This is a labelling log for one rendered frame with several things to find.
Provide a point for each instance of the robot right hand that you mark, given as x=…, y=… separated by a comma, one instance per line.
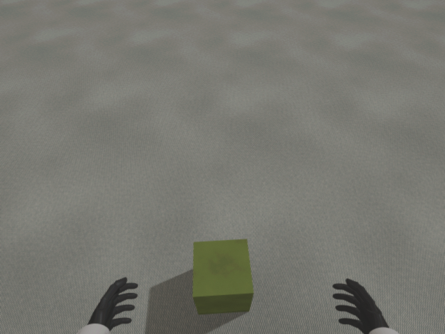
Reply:
x=369, y=315

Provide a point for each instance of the robot left hand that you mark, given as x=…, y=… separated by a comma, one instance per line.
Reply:
x=107, y=309

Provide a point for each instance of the carton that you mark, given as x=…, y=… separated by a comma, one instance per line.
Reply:
x=222, y=279

